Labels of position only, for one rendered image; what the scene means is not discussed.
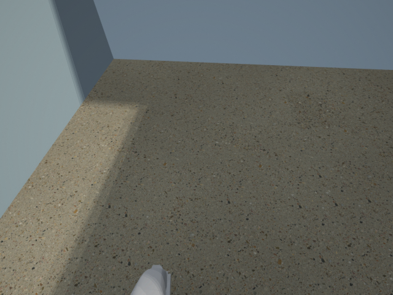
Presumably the left robot thigh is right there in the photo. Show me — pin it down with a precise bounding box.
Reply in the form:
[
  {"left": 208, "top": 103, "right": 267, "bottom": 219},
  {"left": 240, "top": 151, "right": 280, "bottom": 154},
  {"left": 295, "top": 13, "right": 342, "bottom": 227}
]
[{"left": 130, "top": 268, "right": 171, "bottom": 295}]

